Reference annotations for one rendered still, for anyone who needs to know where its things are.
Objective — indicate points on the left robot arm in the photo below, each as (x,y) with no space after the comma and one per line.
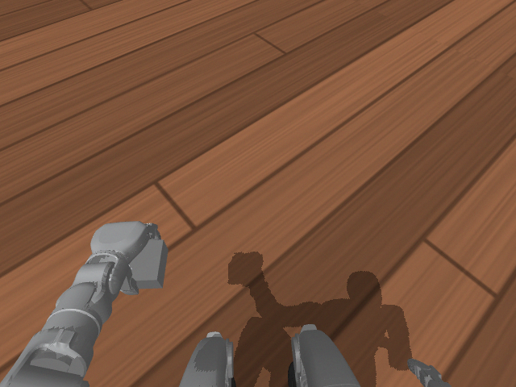
(60,354)

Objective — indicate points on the left robot hand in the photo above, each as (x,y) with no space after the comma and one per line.
(128,239)

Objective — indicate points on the small box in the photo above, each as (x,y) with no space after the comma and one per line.
(148,268)

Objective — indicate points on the right robot hand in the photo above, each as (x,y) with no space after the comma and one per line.
(428,376)

